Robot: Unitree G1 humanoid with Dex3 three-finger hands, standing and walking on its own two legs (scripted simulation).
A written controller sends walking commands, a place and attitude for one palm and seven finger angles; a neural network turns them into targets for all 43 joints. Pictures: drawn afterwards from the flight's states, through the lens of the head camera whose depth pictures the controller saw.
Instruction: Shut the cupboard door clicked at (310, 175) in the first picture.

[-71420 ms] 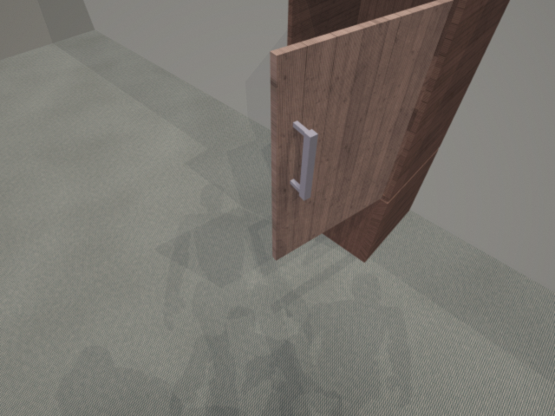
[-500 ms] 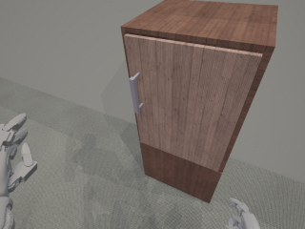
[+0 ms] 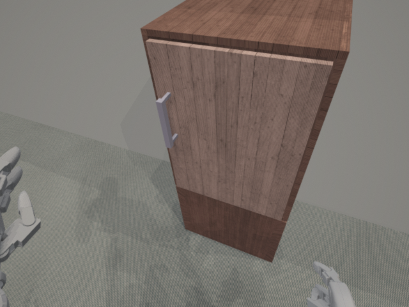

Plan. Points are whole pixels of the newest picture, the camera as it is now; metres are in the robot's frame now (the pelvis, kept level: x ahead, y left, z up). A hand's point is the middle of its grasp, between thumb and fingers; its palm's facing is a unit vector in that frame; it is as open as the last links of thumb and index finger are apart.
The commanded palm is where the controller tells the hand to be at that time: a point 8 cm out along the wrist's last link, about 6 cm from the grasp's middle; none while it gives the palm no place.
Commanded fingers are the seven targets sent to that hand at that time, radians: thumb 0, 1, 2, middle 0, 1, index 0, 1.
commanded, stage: step back with the hand held close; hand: left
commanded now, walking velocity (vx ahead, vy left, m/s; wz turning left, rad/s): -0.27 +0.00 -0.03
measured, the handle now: (168, 121) +0.61 +0.16 +0.03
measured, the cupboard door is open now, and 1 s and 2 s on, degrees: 0 0 0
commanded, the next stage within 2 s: stop stepping back and stand still in 1.50 s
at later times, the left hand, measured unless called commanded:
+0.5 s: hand (5, 259) +0.15 +0.28 +0.16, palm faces +0.42 -0.77 -0.49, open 7.4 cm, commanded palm +0.09 +0.31 +0.18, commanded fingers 0.00 0.90 0.90 -0.20 -0.30 -0.20 -0.30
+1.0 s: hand out of the picture +0.10 +0.27 +0.16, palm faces +0.42 -0.77 -0.49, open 7.4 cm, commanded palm +0.03 +0.31 +0.18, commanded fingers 0.00 0.90 0.90 -0.20 -0.30 -0.20 -0.30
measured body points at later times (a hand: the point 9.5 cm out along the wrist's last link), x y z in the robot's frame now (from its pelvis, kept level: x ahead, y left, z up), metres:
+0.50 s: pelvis -0.06 +0.02 -0.01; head -0.06 +0.02 +0.44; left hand +0.12 +0.32 +0.18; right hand +0.10 -0.23 -0.09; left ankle -0.01 +0.09 -0.74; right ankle -0.01 -0.10 -0.74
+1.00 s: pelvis -0.11 +0.01 -0.02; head -0.10 +0.03 +0.43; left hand +0.07 +0.31 +0.19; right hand +0.06 -0.23 -0.09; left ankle -0.01 +0.09 -0.74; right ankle -0.03 -0.11 -0.74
